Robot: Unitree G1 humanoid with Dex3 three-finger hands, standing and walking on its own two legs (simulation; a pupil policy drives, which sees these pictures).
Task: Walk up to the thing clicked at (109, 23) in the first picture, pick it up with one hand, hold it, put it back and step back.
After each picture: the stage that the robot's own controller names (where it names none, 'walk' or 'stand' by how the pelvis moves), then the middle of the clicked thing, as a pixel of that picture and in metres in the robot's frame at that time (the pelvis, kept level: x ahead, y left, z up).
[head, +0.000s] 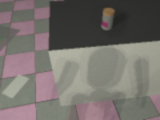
stand; (107, 19) +0.86 -0.16 -0.05
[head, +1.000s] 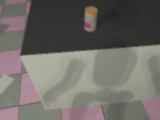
rise first; (90, 19) +0.77 -0.01 -0.02
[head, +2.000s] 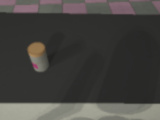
walk; (39, 57) +0.47 +0.23 -0.03
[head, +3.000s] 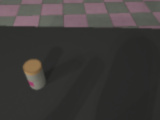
stand; (35, 74) +0.42 +0.21 -0.02
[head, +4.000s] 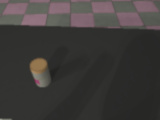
stand; (41, 73) +0.44 +0.19 -0.04
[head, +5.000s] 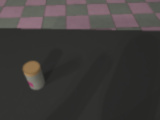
stand; (34, 75) +0.43 +0.22 -0.05
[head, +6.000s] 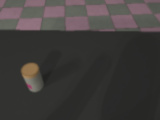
stand; (33, 77) +0.42 +0.22 -0.05
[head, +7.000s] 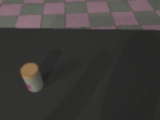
stand; (32, 77) +0.41 +0.22 -0.05
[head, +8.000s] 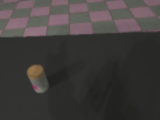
rise first; (38, 79) +0.43 +0.23 -0.04
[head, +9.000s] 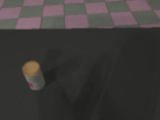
go down; (34, 76) +0.42 +0.23 -0.04
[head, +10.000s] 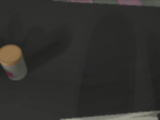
go down; (13, 63) +0.42 +0.20 -0.01
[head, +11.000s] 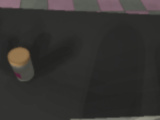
approach; (22, 65) +0.42 +0.21 +0.00
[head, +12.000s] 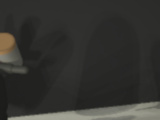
close; (7, 53) +0.43 +0.22 +0.04
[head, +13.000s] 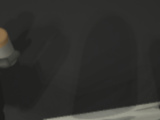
close; (1, 48) +0.45 +0.22 +0.05
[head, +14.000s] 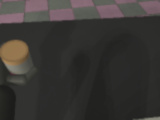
lift; (19, 62) +0.35 +0.18 +0.15
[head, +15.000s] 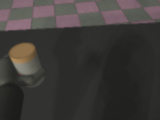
hold; (28, 65) +0.34 +0.17 +0.14
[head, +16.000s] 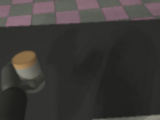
hold; (29, 72) +0.35 +0.17 +0.10
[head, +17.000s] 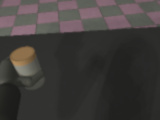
crouch; (28, 68) +0.34 +0.17 +0.14
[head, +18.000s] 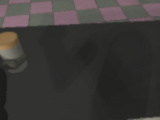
lower; (11, 53) +0.41 +0.22 +0.12
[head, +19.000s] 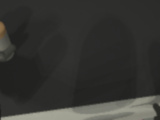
lower; out of the picture +0.47 +0.23 +0.06
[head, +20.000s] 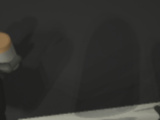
lower; (3, 53) +0.44 +0.22 +0.04
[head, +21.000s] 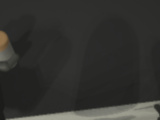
lower; (1, 51) +0.44 +0.23 +0.05
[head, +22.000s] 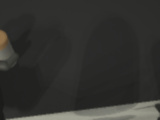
lower; (0, 50) +0.44 +0.23 +0.05
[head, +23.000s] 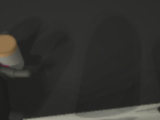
open; (9, 55) +0.43 +0.21 +0.04
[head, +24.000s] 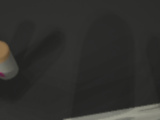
sink last; (2, 61) +0.41 +0.22 +0.04
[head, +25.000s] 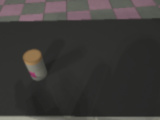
stand; (35, 65) +0.44 +0.22 +0.01
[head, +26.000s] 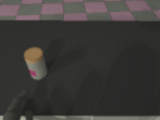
stand; (36, 64) +0.44 +0.21 +0.03
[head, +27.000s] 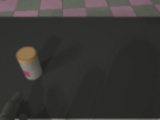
stand; (30, 63) +0.43 +0.22 +0.04
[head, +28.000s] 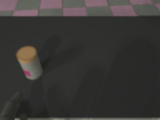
stand; (30, 63) +0.43 +0.22 +0.03
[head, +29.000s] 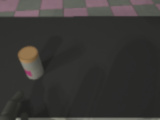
stand; (31, 63) +0.43 +0.22 +0.03
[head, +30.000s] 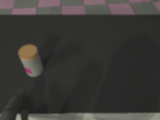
stand; (31, 61) +0.45 +0.21 +0.02
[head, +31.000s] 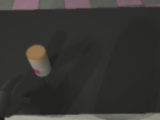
stand; (39, 61) +0.43 +0.18 +0.00
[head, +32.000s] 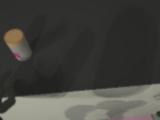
rise first; (19, 45) +0.49 +0.25 -0.02
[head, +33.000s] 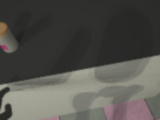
stand; (5, 38) +0.57 +0.31 -0.02
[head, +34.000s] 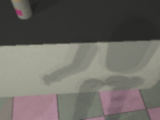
walk; (21, 4) +0.70 +0.28 -0.01
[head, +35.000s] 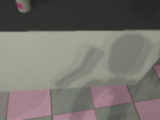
stand; out of the picture +0.83 +0.33 -0.02
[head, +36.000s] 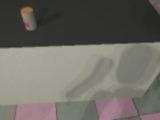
stand; (29, 19) +0.83 +0.33 -0.04
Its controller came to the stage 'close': yes
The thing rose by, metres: 0.25
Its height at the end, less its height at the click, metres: +0.00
